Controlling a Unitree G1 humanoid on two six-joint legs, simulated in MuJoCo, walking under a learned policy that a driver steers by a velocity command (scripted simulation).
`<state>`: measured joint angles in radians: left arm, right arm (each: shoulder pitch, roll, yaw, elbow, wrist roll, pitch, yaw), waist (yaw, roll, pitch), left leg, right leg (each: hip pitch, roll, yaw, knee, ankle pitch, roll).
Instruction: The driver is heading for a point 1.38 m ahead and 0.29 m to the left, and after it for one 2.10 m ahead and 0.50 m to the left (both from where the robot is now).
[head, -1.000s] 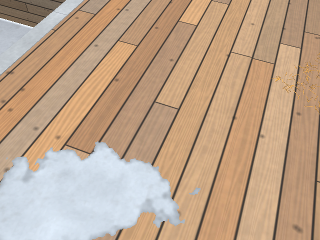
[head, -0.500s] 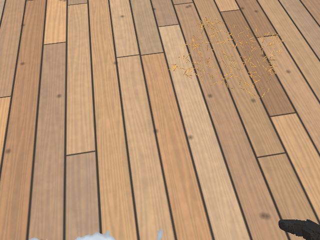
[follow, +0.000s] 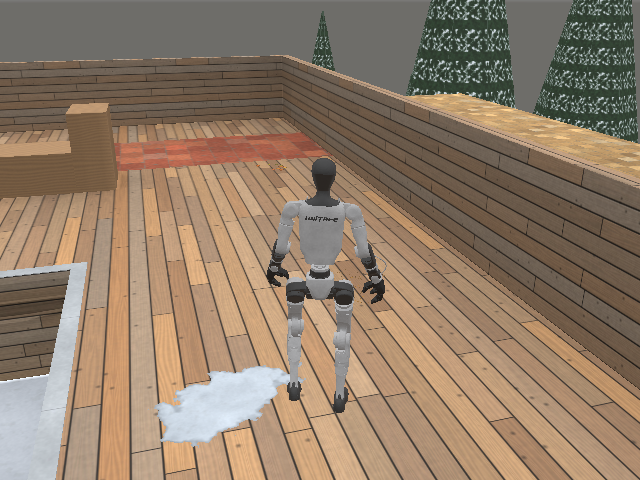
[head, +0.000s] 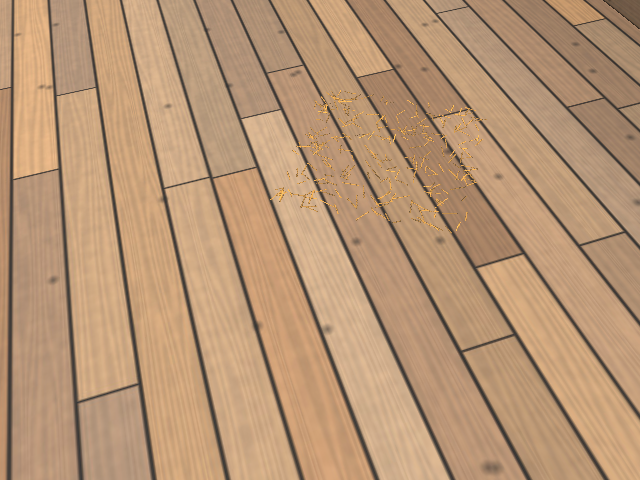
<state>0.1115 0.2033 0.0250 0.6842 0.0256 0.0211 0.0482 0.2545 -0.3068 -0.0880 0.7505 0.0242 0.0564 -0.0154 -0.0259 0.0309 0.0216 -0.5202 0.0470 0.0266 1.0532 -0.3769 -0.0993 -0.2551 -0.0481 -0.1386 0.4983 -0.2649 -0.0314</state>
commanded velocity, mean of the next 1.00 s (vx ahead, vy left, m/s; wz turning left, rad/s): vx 0.00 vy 0.00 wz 0.22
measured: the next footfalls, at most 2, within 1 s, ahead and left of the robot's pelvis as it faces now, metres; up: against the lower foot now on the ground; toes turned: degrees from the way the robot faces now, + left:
left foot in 0.18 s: +0.02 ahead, +0.14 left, +0.00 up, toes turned +15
right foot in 0.62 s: +0.15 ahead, -0.05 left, +0.00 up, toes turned +30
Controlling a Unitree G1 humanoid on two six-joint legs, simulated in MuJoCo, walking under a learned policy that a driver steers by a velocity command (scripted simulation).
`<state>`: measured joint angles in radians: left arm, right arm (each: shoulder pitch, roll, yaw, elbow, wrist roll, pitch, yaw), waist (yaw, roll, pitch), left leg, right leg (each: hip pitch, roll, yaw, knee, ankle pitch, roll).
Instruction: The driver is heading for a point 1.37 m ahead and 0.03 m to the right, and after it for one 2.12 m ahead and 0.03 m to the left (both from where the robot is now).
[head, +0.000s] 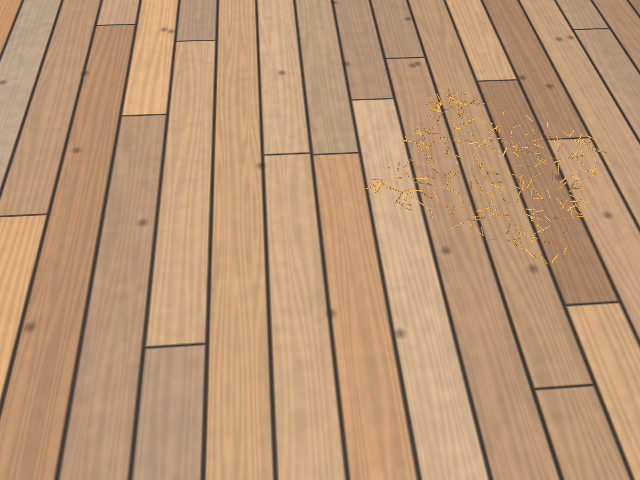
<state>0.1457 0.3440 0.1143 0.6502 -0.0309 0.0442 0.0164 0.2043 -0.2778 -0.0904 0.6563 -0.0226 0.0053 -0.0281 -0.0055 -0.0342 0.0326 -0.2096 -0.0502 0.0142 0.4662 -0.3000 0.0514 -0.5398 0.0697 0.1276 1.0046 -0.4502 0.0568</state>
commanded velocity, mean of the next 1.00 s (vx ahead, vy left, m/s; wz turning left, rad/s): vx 0.53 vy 0.00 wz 0.08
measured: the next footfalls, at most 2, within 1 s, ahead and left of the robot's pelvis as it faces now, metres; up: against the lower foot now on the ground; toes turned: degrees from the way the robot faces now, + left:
right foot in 0.32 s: +0.03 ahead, -0.17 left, +0.00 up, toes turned -21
left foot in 0.84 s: +0.45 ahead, -0.08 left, +0.00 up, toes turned +5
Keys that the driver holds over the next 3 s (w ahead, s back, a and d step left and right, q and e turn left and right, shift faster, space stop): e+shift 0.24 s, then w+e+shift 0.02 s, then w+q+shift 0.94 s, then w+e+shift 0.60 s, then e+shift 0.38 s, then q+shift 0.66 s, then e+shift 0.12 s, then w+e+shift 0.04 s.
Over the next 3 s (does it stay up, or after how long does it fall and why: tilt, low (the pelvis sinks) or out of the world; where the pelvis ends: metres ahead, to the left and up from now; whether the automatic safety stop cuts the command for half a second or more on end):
stays up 1.61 0.13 0.01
